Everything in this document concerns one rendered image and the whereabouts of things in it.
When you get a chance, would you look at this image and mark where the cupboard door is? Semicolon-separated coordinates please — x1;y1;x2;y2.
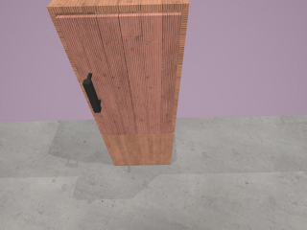
56;12;181;135

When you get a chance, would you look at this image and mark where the handle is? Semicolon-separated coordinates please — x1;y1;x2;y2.
83;73;102;113

